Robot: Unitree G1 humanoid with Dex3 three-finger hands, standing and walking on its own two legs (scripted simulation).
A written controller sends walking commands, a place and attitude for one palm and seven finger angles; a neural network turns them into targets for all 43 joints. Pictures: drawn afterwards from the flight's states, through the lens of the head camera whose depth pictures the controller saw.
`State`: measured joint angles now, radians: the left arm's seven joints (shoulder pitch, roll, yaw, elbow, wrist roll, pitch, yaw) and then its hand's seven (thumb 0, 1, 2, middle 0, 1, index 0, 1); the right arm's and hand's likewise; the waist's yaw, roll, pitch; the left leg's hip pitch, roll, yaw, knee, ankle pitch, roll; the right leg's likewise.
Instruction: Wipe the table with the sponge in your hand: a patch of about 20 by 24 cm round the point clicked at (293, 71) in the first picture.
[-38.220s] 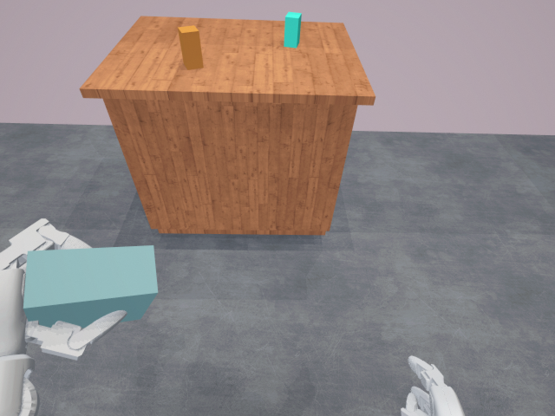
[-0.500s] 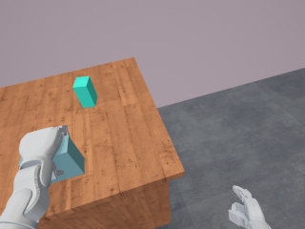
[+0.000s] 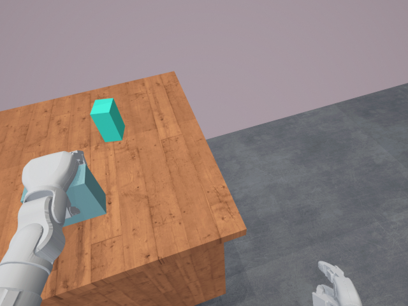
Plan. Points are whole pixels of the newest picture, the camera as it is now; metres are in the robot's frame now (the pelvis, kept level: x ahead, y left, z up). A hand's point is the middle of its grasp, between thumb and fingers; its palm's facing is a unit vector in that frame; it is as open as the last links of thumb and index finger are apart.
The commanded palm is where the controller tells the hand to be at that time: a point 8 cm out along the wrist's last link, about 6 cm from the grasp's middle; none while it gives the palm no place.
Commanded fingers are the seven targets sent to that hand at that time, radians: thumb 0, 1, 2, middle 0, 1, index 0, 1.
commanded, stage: wipe forward along the first lane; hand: left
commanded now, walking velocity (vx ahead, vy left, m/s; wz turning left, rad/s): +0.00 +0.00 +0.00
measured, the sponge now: (72, 202) +0.29 +0.32 +0.04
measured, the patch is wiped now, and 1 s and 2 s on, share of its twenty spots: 0.25 0.45 0.55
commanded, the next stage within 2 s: slide across to the middle lane in 0.66 s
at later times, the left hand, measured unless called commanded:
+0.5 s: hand (69, 169) +0.35 +0.34 +0.08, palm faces -0.09 -0.01 -1.00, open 9.5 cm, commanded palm +0.33 +0.33 +0.12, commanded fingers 0.00 0.10 1.30 -1.20 -1.60 -1.20 -1.60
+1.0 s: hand (82, 151) +0.39 +0.33 +0.08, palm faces -0.07 -0.01 -1.00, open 9.5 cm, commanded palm +0.37 +0.31 +0.14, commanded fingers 0.00 0.10 1.30 -1.20 -1.60 -1.20 -1.60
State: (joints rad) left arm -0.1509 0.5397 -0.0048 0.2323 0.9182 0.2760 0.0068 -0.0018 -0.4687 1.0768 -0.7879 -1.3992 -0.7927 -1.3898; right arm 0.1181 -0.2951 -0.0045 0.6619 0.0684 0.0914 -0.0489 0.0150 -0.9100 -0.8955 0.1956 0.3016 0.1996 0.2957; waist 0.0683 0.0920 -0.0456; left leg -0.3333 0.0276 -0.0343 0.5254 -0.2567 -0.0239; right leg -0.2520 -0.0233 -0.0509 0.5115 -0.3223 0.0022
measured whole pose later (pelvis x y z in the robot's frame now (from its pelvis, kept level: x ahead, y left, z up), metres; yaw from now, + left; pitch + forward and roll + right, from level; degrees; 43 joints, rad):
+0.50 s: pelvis +0.00 +0.01 +0.00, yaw +0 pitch +6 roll -1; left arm -0.38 0.57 -0.01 0.50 0.95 0.22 0.00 0.00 -0.47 1.08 -0.79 -1.40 -0.79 -1.39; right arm 0.15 -0.29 -0.01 0.68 0.07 0.11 -0.04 0.01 -0.91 -0.90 0.20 0.30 0.20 0.30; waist 0.04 0.07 -0.05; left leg -0.39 0.02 -0.04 0.54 -0.25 -0.02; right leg -0.30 -0.03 -0.05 0.51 -0.31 0.01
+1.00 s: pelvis +0.01 +0.02 +0.00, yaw -1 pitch +8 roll -1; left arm -0.48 0.57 -0.01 0.60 0.95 0.18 0.04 0.01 -0.47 1.08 -0.78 -1.41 -0.79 -1.40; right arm 0.20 -0.30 -0.04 0.71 0.07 0.14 -0.02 0.01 -0.91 -0.90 0.20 0.30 0.20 0.30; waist 0.01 0.07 -0.06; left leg -0.41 0.02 -0.02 0.54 -0.27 -0.01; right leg -0.31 -0.03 -0.03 0.48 -0.31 0.02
